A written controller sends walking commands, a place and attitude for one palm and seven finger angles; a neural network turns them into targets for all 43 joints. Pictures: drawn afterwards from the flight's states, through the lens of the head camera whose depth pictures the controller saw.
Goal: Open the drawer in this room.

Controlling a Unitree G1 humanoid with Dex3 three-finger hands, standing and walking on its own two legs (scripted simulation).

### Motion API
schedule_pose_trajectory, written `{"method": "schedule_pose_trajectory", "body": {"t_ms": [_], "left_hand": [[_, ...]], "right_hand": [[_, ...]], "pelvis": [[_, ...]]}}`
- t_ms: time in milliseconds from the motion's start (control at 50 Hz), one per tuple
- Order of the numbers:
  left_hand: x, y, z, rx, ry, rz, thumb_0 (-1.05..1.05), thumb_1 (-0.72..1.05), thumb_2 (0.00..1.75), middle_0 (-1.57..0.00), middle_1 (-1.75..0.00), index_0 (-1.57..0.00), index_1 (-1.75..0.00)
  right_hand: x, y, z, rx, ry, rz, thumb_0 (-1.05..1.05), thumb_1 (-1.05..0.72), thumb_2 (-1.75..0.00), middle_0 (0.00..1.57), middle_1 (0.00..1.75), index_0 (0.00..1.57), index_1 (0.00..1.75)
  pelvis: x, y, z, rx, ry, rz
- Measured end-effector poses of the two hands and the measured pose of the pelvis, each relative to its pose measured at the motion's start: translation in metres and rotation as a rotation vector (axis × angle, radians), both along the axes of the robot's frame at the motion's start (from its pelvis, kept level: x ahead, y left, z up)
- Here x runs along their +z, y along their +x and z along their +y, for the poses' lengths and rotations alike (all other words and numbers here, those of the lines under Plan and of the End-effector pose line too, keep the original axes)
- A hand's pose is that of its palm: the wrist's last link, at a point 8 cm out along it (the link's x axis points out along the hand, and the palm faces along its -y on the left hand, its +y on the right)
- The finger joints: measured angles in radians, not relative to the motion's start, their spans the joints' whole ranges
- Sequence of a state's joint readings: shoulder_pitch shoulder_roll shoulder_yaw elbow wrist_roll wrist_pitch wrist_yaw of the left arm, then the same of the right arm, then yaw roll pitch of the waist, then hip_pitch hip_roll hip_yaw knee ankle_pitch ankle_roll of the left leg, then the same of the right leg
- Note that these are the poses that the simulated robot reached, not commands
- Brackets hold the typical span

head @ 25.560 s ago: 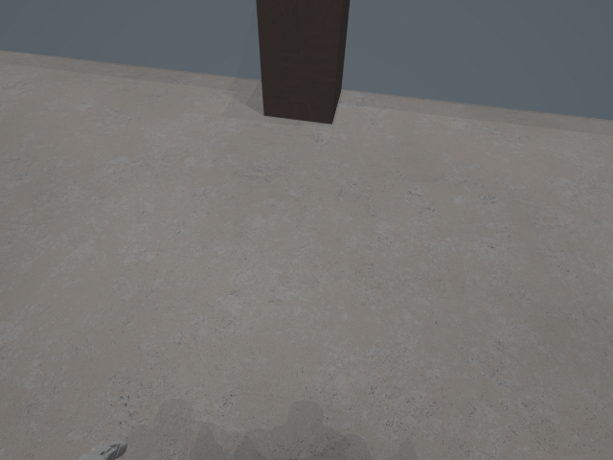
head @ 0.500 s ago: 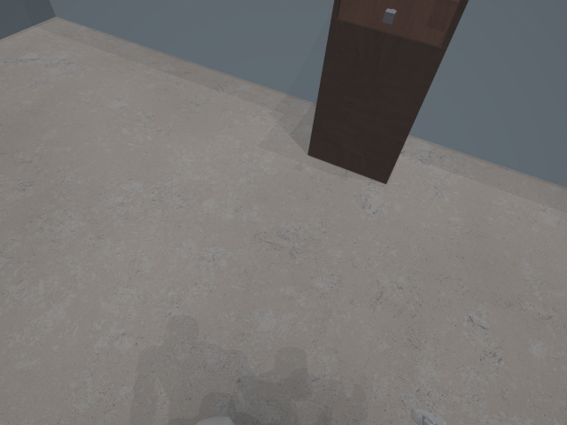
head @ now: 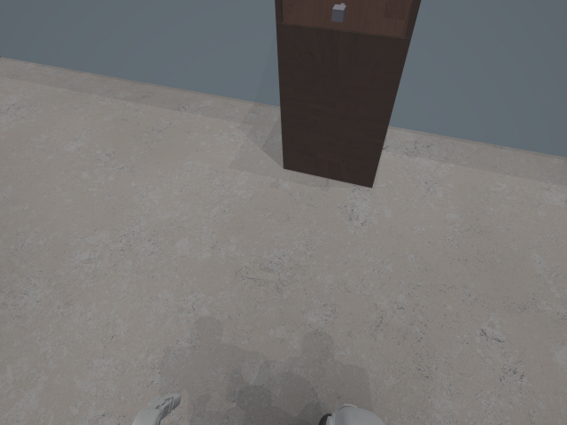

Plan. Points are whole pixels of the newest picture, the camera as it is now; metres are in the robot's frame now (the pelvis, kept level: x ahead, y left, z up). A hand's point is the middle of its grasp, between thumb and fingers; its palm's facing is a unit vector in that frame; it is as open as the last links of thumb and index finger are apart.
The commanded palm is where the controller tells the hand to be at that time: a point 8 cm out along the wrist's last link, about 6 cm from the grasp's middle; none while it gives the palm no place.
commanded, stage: stand and wait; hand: left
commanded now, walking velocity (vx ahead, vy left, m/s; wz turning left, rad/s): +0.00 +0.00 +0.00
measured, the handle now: (340, 10) +1.18 -0.16 +0.01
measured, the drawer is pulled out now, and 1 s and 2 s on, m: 0.00 0.00 0.00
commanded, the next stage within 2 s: look at it before walking up in 1.18 s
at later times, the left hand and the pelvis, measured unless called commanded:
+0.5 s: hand out of the picture +0.03 +0.19 -0.16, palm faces +0.07 -0.99 -0.15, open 7.3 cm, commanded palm none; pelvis +0.06 +0.03 +0.02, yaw +0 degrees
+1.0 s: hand out of the picture +0.09 +0.20 -0.16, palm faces +0.01 -0.98 -0.17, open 7.3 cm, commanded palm none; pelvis +0.10 +0.04 +0.02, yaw -1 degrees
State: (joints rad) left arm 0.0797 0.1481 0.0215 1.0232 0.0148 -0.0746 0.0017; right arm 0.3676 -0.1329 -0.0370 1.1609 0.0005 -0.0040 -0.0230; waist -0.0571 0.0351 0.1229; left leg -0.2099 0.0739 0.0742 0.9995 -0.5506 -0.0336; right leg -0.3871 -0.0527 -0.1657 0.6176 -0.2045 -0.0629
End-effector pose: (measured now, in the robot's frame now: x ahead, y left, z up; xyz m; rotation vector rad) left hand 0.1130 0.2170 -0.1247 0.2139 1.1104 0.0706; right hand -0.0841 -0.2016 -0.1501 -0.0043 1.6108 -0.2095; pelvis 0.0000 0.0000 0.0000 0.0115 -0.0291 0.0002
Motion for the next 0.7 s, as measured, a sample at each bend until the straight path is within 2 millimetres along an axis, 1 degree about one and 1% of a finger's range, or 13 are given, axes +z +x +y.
{"method": "schedule_pose_trajectory", "body": {"t_ms": [40,80,140,200,260,300,380,440,540,620,700], "left_hand": [[0.002,-0.007,-0.006,0.024,-0.007,0.031,0.0,0.91,0.9,-0.2,-0.3,-0.2,-0.3],[0.006,-0.009,-0.003,0.075,0.004,0.031,-0.01,0.93,0.9,-0.21,-0.3,-0.21,-0.3],[0.008,-0.014,0.003,0.094,0.011,0.052,-0.02,0.94,0.9,-0.21,-0.3,-0.21,-0.3],[0.005,-0.022,0.009,0.119,0.001,0.076,-0.02,0.94,0.9,-0.21,-0.3,-0.21,-0.3],[-0.005,-0.033,0.015,0.143,-0.022,0.109,-0.01,0.93,0.9,-0.2,-0.3,-0.2,-0.3],[-0.012,-0.041,0.019,0.159,-0.036,0.143,-0.01,0.93,0.9,-0.2,-0.3,-0.2,-0.3],[-0.013,-0.06,0.024,0.176,-0.055,0.216,0.0,0.93,0.9,-0.2,-0.3,-0.2,-0.3],[-0.011,-0.075,0.024,0.182,-0.062,0.272,0.0,0.93,0.9,-0.2,-0.3,-0.2,-0.3],[-0.005,-0.097,0.022,0.184,-0.063,0.372,0.0,0.92,0.9,-0.2,-0.3,-0.2,-0.3],[-0.001,-0.102,0.022,0.179,-0.061,0.427,0.01,0.91,0.9,-0.2,-0.3,-0.2,-0.3],[-0.001,-0.094,0.023,0.17,-0.058,0.437,0.01,0.91,0.9,-0.2,-0.3,-0.2,-0.3]], "right_hand": [[0.001,0.029,-0.007,0.026,-0.004,-0.05,0.01,-0.91,-0.9,0.2,0.3,0.2,0.3],[0.003,0.059,-0.012,0.055,-0.011,-0.108,0.0,-0.91,-0.9,0.2,0.3,0.2,0.3],[0.007,0.1,-0.016,0.097,-0.022,-0.193,0.0,-0.91,-0.9,0.2,0.3,0.2,0.3],[0.013,0.125,-0.023,0.133,-0.062,-0.234,0.01,-0.93,-0.9,0.2,0.3,0.2,0.3],[0.019,0.142,-0.025,0.153,-0.098,-0.27,0.02,-0.94,-0.9,0.2,0.3,0.2,0.3],[0.024,0.148,-0.022,0.158,-0.116,-0.284,0.01,-0.93,-0.9,0.2,0.3,0.2,0.3],[0.035,0.151,-0.011,0.168,-0.12,-0.272,0.01,-0.93,-0.9,0.2,0.3,0.2,0.3],[0.036,0.153,-0.004,0.173,-0.112,-0.248,0.01,-0.93,-0.9,0.2,0.3,0.2,0.3],[0.032,0.152,0.009,0.164,-0.09,-0.208,0.01,-0.94,-0.9,0.2,0.3,0.2,0.3],[0.028,0.149,0.019,0.147,-0.071,-0.176,0.01,-0.93,-0.9,0.2,0.3,0.2,0.3],[0.026,0.146,0.029,0.13,-0.054,-0.153,0.01,-0.93,-0.9,0.2,0.3,0.2,0.3]], "pelvis": [[0.005,0.006,-0.003,0.005,0.001,-0.004],[0.009,0.01,-0.005,0.012,-0.002,0.0],[0.012,0.017,-0.005,0.016,-0.012,0.008],[0.013,0.023,-0.001,0.017,-0.025,0.011],[0.011,0.03,0.005,0.015,-0.045,0.01],[0.011,0.034,0.009,0.013,-0.044,0.005],[0.018,0.046,0.015,0.008,-0.027,0.006],[0.021,0.053,0.021,0.008,-0.022,0.009],[0.023,0.063,0.03,0.001,-0.019,0.017],[0.023,0.072,0.035,-0.006,-0.018,0.023],[0.022,0.08,0.038,-0.01,-0.018,0.026]]}}
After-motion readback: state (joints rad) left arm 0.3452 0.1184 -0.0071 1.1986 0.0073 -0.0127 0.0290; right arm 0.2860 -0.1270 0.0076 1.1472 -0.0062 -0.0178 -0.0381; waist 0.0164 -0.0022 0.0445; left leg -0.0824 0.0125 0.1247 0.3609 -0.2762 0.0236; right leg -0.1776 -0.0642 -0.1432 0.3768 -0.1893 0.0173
